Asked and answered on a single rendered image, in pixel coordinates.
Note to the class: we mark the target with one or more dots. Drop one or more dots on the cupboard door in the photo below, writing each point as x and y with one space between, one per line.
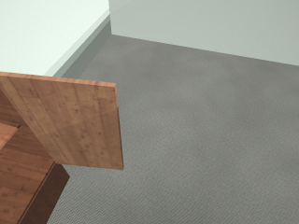
76 120

